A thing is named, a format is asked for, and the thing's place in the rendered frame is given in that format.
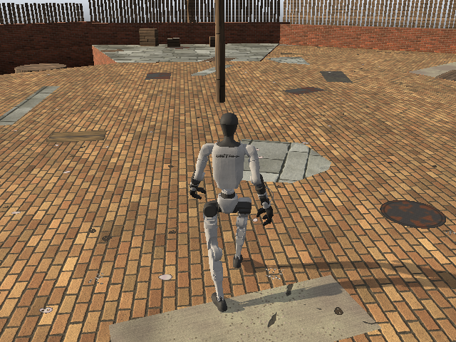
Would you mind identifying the robot foot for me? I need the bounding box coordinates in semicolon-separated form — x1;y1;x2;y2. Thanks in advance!
233;255;243;268
211;292;227;312

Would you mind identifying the robot right foot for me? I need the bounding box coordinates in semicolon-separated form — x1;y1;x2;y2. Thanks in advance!
233;255;243;268

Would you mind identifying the right robot forearm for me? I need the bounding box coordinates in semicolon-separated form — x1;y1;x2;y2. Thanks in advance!
255;174;271;209

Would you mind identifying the robot left foot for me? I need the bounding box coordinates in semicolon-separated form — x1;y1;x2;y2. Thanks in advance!
211;292;227;312

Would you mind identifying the robot left hand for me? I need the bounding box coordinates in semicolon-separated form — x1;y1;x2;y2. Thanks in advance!
190;187;206;199

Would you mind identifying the robot left upper arm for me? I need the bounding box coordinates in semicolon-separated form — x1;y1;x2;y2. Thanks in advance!
193;143;214;181

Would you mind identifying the left robot forearm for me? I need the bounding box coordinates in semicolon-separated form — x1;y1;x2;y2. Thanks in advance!
190;170;201;191

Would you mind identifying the robot right upper arm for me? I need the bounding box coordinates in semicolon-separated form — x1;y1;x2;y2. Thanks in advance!
243;144;261;185

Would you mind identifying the robot right hand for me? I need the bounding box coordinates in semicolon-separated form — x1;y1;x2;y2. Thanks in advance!
256;206;274;226

